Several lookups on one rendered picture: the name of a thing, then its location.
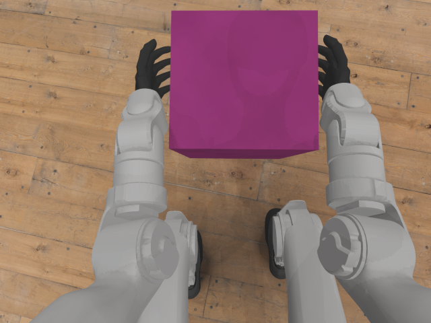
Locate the carton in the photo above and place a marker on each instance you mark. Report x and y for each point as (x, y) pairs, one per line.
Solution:
(244, 84)

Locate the left robot hand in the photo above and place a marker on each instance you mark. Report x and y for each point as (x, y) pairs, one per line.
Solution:
(146, 69)

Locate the right robot foot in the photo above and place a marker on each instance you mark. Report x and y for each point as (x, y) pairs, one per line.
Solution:
(277, 270)

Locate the right robot shin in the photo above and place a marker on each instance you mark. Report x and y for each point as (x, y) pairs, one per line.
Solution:
(298, 204)

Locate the robot right forearm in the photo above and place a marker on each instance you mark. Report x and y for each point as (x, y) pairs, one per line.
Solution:
(357, 183)

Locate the robot right upper arm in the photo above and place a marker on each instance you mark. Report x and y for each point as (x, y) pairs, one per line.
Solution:
(373, 260)

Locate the robot left forearm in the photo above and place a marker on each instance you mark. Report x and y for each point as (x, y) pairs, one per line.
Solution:
(138, 181)

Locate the right robot hand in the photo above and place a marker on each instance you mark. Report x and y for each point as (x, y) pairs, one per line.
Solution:
(335, 67)

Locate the robot left upper arm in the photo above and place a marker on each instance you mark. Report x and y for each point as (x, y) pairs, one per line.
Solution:
(130, 260)

